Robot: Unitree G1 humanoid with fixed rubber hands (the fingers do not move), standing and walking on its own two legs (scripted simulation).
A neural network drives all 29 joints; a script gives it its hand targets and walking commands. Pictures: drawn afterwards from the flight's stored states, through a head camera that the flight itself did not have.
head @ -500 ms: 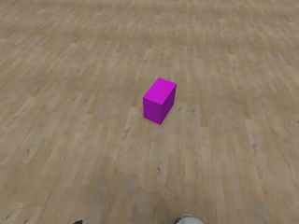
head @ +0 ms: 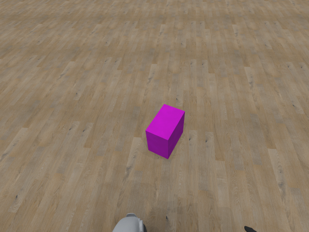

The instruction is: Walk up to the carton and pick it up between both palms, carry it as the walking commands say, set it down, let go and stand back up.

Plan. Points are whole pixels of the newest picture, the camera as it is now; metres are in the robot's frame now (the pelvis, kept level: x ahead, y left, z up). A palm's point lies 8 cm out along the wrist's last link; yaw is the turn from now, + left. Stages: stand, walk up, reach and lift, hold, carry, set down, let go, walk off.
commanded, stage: walk up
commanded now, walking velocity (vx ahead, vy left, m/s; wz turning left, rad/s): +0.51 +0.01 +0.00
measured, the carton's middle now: (166, 131) +0.87 -0.01 -0.65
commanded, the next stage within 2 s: none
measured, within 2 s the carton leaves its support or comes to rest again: neither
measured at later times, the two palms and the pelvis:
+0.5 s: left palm (81, 179) +0.31 +0.28 -0.13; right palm (238, 195) +0.26 -0.21 -0.12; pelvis +0.23 +0.03 +0.01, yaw +0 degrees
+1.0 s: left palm (105, 152) +0.41 +0.21 -0.13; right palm (230, 137) +0.47 -0.25 -0.13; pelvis +0.39 -0.01 +0.00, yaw -1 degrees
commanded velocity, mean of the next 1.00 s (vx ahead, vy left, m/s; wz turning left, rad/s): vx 0.29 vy -0.06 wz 0.00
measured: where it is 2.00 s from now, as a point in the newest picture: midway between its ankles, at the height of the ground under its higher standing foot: (155, 199)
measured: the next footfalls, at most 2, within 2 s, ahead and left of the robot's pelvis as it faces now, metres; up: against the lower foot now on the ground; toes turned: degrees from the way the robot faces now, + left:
left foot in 0.10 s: +0.27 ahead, +0.15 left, +0.00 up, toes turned +6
right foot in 0.64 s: +0.42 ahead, -0.13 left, +0.00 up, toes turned +0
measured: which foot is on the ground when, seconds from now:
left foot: up 0.00-0.08, down 0.10-0.64, up 0.66-1.00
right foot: down 0.00-0.12, up 0.14-0.62, down 0.64-1.00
